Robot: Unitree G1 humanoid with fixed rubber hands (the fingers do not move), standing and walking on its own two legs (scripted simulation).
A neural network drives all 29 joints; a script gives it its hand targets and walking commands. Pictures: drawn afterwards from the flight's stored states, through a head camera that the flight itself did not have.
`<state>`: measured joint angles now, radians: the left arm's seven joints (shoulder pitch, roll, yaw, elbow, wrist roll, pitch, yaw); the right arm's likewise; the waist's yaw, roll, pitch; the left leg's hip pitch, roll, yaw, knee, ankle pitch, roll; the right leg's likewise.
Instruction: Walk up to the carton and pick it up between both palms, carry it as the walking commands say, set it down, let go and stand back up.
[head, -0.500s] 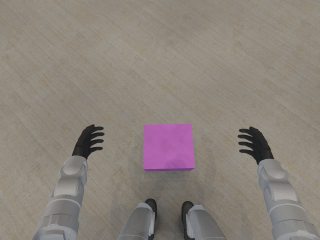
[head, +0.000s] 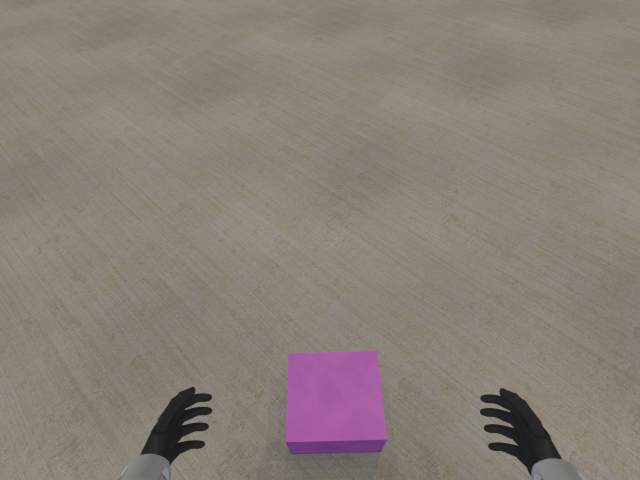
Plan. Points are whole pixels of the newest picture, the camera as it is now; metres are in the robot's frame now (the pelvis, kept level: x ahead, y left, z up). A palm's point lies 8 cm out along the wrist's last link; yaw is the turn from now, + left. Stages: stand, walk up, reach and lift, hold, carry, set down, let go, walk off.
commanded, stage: let go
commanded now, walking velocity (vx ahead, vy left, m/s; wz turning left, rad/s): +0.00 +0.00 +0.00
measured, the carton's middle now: (334, 402) +0.39 +0.01 -0.69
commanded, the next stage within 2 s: stand in 0.26 s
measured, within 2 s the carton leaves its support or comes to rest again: neither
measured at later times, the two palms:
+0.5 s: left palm (116, 469) +0.14 +0.29 -0.08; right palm (578, 474) +0.14 -0.28 -0.08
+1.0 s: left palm out of the picture +0.12 +0.30 -0.09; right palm out of the picture +0.11 -0.29 -0.09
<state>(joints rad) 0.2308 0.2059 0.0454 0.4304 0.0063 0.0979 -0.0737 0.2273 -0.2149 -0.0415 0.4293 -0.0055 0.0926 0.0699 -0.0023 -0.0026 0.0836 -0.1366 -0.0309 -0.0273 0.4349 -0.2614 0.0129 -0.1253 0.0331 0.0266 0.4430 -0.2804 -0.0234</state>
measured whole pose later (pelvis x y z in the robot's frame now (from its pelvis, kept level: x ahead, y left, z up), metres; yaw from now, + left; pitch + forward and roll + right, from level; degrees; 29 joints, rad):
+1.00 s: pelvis +0.01 +0.01 +0.00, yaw -1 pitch -1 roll +0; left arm 0.16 0.36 0.01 0.88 0.03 0.00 0.02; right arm 0.15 -0.36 -0.01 0.90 -0.03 -0.01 -0.02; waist 0.00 -0.01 0.01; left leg -0.11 -0.03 -0.02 0.39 -0.25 0.02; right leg -0.10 0.03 0.04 0.38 -0.26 -0.01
